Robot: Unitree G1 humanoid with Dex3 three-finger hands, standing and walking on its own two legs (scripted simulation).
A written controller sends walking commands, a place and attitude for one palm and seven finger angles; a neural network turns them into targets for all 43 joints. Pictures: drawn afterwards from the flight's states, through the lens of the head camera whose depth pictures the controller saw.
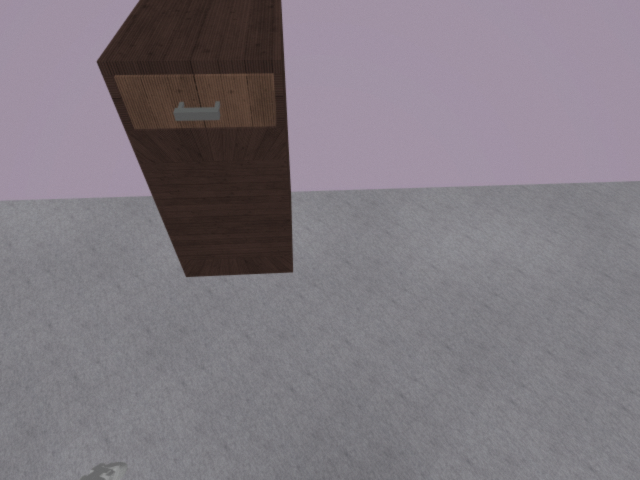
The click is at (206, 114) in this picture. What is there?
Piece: drawer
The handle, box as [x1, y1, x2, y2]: [173, 101, 219, 120]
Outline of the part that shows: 219,101 215,102 214,107 184,108 183,102 179,102 178,107 174,109 173,113 176,120 219,119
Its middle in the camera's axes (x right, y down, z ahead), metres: -0.30 -0.32 +0.95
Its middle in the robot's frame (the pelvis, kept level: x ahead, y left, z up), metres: +0.91 +0.35 -0.04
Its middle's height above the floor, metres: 0.73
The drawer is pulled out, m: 0.00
